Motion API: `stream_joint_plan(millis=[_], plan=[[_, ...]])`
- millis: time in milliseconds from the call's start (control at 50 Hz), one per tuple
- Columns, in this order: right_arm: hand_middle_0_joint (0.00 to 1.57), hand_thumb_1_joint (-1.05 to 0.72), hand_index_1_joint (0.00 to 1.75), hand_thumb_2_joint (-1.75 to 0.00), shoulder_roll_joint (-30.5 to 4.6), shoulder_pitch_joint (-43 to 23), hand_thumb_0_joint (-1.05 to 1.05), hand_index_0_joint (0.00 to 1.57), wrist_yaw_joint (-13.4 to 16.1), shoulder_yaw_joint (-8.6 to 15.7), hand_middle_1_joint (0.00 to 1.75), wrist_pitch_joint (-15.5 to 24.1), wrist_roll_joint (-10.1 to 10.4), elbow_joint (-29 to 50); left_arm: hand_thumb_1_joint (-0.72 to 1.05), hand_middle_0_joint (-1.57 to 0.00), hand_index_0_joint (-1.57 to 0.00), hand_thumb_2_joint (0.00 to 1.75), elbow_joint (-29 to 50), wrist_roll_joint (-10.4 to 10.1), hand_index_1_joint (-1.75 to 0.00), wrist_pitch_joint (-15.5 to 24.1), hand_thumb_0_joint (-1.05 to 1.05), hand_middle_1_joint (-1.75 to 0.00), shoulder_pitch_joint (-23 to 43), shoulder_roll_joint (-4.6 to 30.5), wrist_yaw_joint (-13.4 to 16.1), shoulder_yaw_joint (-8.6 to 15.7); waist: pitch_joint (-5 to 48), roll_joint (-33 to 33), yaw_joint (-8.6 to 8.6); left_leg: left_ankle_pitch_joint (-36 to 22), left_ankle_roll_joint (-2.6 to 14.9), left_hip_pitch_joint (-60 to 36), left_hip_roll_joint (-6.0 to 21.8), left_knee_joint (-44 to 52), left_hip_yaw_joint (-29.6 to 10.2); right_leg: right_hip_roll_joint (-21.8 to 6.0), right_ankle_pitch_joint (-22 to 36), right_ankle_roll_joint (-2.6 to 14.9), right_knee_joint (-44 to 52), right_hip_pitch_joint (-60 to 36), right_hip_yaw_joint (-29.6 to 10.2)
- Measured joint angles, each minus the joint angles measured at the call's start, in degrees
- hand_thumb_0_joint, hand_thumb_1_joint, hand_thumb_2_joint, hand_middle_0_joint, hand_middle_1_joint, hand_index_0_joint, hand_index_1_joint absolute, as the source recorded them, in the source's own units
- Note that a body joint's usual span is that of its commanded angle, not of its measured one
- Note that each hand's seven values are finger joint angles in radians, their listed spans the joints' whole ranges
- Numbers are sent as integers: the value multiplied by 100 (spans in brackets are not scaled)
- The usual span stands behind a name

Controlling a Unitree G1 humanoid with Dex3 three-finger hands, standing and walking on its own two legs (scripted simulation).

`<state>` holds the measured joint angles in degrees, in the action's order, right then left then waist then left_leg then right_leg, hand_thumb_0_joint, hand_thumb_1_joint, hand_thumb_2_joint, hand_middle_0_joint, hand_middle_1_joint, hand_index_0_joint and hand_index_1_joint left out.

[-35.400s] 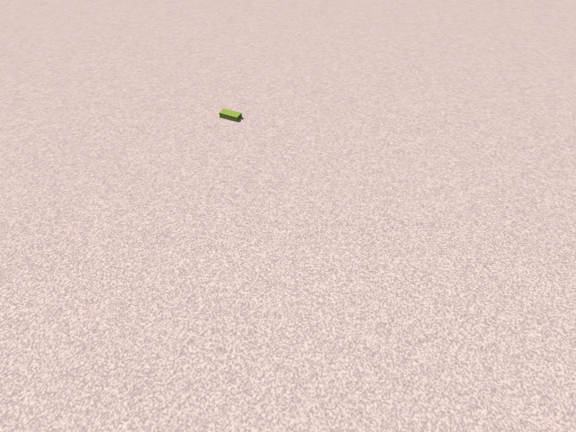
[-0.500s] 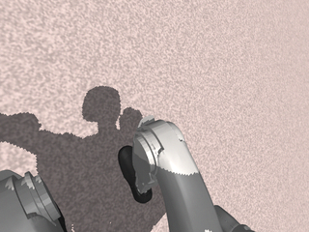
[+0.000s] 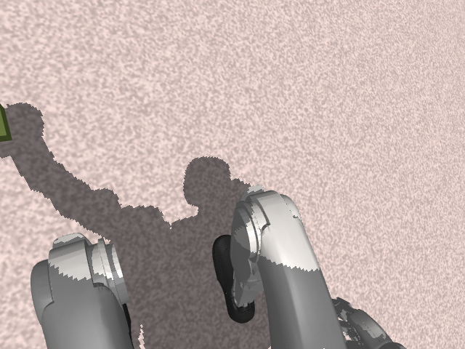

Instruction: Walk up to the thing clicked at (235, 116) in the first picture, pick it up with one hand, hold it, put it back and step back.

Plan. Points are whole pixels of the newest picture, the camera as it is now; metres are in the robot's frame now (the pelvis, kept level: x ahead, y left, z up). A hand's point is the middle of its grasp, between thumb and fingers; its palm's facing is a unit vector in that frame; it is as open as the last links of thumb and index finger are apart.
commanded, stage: settle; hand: left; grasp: from above
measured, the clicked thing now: out of the picture +0.49 +0.34 -0.24
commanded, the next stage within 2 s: lift in 0.24 s
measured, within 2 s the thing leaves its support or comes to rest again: neither
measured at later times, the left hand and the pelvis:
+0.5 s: hand out of the picture +0.47 +0.33 -0.14, palm faces -0.47 -0.09 -0.88, open 8.4 cm; pelvis -0.01 -0.01 +0.02, yaw +3 degrees
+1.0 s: hand out of the picture +0.39 +0.34 +0.00, palm faces -0.46 -0.12 -0.88, open 8.4 cm; pelvis -0.01 +0.00 +0.11, yaw +7 degrees
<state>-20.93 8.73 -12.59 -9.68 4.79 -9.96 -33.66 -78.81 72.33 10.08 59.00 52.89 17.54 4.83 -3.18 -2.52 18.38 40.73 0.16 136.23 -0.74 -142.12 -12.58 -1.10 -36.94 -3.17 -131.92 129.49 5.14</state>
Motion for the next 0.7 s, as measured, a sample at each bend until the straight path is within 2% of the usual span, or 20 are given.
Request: stream_joint_plan(millis=[160, 380, 540, 700], plan=[[20, -90, 30, -90, 120, -38, 0, 20, 162, 117, 30, -264, 145, 115, 29, -90, -94, 8, 87, -18, -18, 56, 1, -23, 86, -240, -362, -105, 170, 154, -81, -148, 8, -42, -25, 205, 151, -57, 59, 24, 89, -6, -112], [20, -90, 30, -90, 228, 145, 0, 21, 407, 162, 30, -523, 231, 73, 28, -89, -92, 12, 247, -56, -20, 86, 1, -24, 102, -292, -592, -75, 214, 251, -99, -297, -9, -99, -24, 418, 246, -77, 175, 16, 215, -7, -185], [20, -91, 30, -90, 251, 364, 0, 21, 521, 335, 30, -718, 367, -29, 29, -87, -90, 13, 754, -323, -22, 7, 1, -26, -214, -512, -923, -33, 346, 367, -205, -352, 12, -208, -15, 640, 332, -99, 210, 9, 392, -92, -237], [20, -91, 30, -90, 309, 420, 0, 21, 614, 628, 30, -901, 554, -156, 30, -84, -87, 17, 1458, -571, -26, -29, 0, -29, -783, -871, -1230, -89, 664, 488, -438, -361, 67, -512, 5, 1045, 502, -146, 190, 18, 714, -345, -342]])
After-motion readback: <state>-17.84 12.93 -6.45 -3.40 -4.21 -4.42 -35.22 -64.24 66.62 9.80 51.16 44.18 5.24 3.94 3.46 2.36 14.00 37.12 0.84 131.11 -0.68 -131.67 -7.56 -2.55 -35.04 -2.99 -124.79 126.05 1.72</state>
